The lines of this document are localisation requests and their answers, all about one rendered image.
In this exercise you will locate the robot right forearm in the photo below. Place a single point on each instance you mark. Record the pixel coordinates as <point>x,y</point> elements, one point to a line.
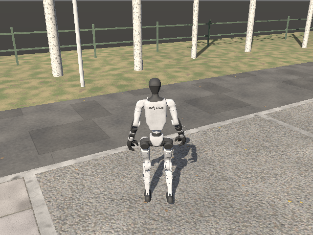
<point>179,130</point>

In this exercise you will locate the left robot upper arm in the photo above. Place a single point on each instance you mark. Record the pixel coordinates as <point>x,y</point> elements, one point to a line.
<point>137,112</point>

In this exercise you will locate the robot left forearm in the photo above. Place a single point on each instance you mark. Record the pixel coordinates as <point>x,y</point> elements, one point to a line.
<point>132,132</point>

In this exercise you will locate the right robot hand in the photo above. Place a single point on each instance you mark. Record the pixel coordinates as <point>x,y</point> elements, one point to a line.
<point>181,139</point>

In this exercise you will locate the robot head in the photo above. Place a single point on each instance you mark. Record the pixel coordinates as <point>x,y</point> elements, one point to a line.
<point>154,85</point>

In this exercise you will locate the right robot upper arm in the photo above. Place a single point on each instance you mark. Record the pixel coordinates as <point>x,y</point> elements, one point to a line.
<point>173,111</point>

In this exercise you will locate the left robot hand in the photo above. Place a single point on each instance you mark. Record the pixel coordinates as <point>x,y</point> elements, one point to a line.
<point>130,143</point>

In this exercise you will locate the humanoid robot torso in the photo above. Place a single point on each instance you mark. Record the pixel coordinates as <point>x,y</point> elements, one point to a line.
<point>155,114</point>

